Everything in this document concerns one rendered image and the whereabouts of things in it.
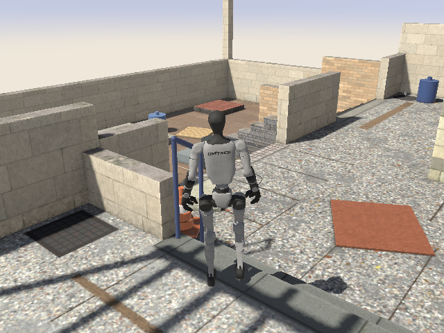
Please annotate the robot right forearm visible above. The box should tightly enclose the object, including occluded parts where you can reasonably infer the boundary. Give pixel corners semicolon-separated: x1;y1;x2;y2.
246;166;259;192

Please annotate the robot right hand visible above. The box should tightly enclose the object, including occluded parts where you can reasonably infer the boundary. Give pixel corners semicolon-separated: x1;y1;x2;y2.
245;190;261;204

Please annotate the robot left hand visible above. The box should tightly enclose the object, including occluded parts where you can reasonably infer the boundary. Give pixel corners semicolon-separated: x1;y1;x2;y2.
181;196;198;212

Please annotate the robot left upper arm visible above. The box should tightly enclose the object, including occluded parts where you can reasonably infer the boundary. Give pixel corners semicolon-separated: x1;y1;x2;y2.
188;142;204;181

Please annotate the right robot foot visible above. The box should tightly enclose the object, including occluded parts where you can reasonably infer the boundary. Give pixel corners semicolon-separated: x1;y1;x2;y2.
235;263;245;279

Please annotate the robot right shin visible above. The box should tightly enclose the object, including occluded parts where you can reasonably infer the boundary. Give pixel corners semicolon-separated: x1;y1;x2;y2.
235;222;245;270

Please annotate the robot right upper arm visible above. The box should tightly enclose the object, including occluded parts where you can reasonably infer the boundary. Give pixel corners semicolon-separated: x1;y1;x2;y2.
233;139;253;177

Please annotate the robot left forearm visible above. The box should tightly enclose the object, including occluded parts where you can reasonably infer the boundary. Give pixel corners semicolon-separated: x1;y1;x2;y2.
182;171;195;198

